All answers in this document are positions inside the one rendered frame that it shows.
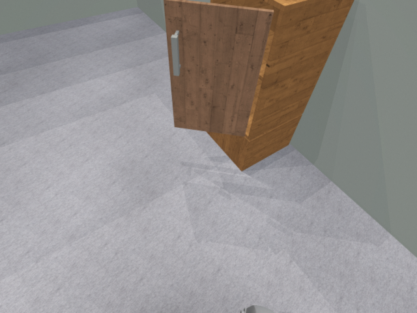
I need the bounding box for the cupboard door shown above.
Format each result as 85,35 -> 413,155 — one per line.
164,0 -> 274,137

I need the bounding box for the handle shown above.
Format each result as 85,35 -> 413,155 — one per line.
171,31 -> 180,76

